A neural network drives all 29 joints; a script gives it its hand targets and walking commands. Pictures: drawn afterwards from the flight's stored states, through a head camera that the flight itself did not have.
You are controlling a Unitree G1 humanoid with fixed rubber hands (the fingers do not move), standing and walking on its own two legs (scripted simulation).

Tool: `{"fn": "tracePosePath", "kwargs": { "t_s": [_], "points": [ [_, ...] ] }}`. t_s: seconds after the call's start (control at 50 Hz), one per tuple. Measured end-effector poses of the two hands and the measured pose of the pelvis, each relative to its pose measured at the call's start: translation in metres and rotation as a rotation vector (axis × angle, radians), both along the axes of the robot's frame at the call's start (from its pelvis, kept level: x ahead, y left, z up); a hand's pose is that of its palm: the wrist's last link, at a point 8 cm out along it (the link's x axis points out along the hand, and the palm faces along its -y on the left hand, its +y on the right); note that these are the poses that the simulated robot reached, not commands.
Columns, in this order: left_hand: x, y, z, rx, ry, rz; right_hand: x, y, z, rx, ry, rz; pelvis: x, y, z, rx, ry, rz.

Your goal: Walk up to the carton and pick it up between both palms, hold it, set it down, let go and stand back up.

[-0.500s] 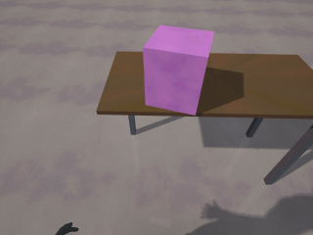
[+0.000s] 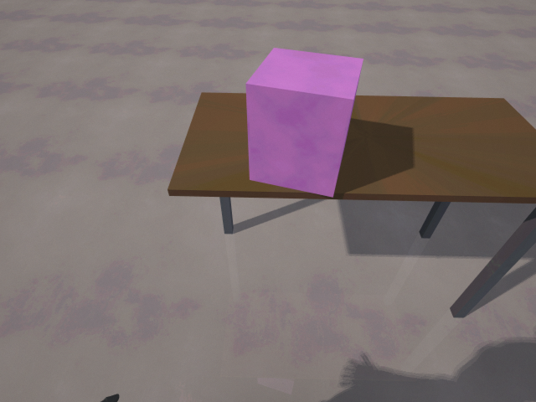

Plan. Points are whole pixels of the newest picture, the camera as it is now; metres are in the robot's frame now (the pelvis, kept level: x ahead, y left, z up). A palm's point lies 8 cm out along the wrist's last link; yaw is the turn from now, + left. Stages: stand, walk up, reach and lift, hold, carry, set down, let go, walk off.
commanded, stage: stand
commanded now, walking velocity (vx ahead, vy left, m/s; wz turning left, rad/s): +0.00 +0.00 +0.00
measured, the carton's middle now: (303, 122) +0.73 -0.05 +0.06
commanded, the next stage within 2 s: none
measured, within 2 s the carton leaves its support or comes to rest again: neither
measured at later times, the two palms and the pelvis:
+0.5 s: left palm out of the picture +0.08 +0.28 -0.10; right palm out of the picture +0.06 -0.27 -0.11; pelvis -0.01 +0.00 +0.01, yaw +0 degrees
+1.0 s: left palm out of the picture +0.07 +0.28 -0.10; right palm out of the picture +0.05 -0.27 -0.11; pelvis -0.01 +0.00 +0.01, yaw +0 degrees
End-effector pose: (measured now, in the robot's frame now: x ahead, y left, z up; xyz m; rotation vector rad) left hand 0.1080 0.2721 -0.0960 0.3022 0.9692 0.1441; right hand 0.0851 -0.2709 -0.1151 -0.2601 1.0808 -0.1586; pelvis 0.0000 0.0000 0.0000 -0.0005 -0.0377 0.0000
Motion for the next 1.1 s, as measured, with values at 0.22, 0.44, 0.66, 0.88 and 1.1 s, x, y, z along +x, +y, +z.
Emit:
{"fn": "tracePosePath", "kwargs": {
  "t_s": [0.22, 0.44, 0.66, 0.88, 1.1],
  "points": [
    [-0.012, 0.002, -0.002, -0.001, 0.024, 0.010, -0.013, -0.001, -0.001, -0.001, 0.030, -0.010, -0.006, 0.001, 0.001, -0.001, -0.003, 0.000],
    [-0.023, 0.004, -0.003, -0.004, 0.060, 0.020, -0.024, 0.000, -0.001, -0.003, 0.064, -0.017, -0.009, 0.002, 0.005, -0.002, 0.006, 0.000],
    [-0.030, 0.004, -0.003, -0.004, 0.082, 0.026, -0.027, -0.001, 0.002, -0.003, 0.070, -0.016, -0.011, 0.002, 0.008, -0.002, 0.015, 0.000],
    [-0.037, 0.005, -0.003, -0.004, 0.098, 0.031, -0.033, -0.001, 0.002, -0.003, 0.080, -0.018, -0.014, 0.002, 0.009, -0.002, 0.018, 0.000],
    [-0.040, 0.006, -0.004, -0.005, 0.109, 0.035, -0.035, -0.001, 0.003, -0.003, 0.087, -0.019, -0.016, 0.002, 0.010, -0.002, 0.020, 0.001]
  ]
}}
